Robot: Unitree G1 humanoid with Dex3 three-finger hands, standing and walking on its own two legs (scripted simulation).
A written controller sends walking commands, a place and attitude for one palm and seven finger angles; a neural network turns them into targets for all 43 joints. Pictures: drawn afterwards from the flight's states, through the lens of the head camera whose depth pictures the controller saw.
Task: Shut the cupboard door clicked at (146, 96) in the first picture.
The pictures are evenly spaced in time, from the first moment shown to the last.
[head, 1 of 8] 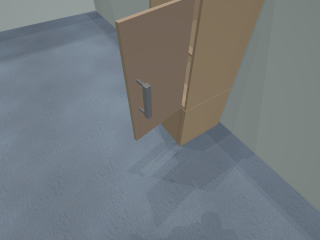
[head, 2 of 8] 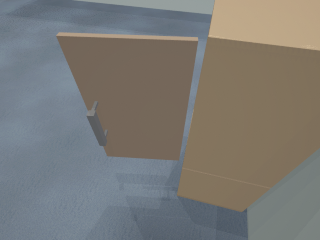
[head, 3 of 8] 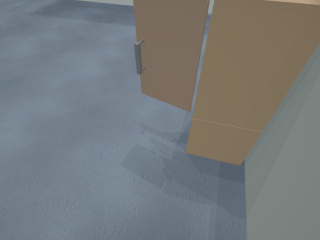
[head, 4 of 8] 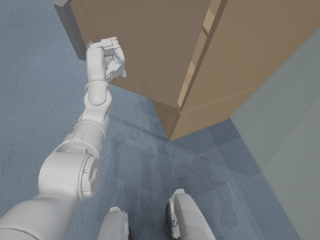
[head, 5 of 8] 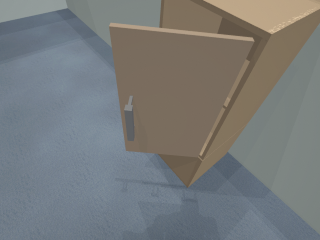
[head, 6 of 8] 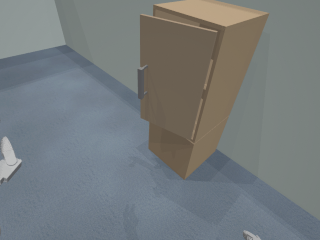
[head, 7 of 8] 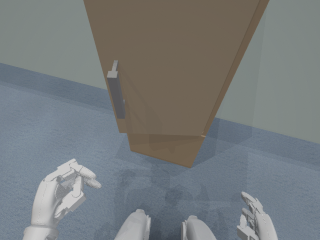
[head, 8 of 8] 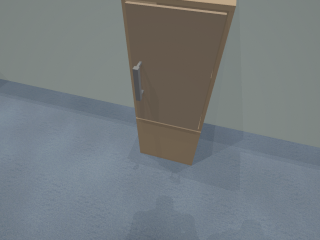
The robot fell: no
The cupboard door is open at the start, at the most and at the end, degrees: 100 100 0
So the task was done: yes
